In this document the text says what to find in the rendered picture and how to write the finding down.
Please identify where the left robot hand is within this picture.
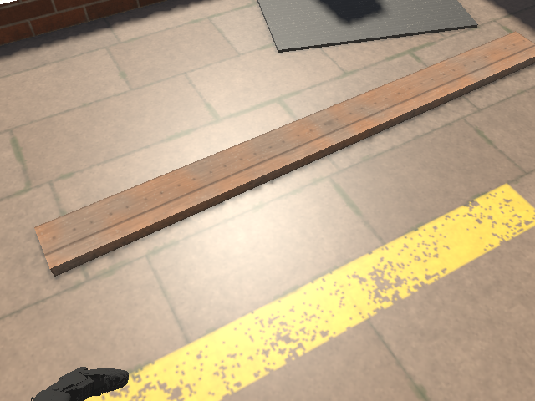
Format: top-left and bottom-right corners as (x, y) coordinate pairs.
(31, 367), (129, 401)

